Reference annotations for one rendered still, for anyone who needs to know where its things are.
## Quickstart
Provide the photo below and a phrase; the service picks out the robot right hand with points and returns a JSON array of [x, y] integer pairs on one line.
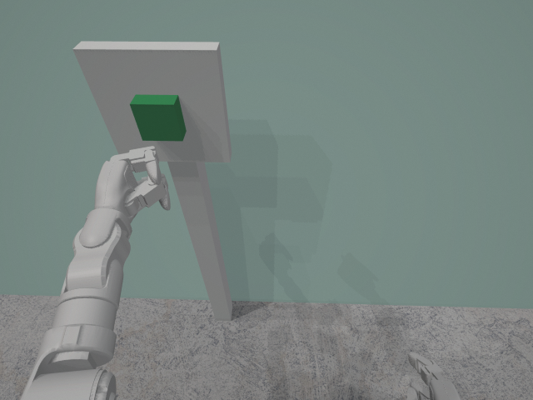
[[432, 375]]

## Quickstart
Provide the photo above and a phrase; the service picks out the button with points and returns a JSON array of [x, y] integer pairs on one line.
[[159, 117]]

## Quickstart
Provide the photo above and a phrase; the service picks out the panel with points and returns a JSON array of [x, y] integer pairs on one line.
[[115, 73]]

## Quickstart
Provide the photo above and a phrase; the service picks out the robot left hand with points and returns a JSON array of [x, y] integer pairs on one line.
[[118, 189]]

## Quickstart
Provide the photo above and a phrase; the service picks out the robot left forearm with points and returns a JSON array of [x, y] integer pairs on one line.
[[82, 336]]

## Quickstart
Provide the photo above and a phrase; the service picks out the robot left upper arm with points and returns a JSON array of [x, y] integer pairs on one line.
[[93, 384]]

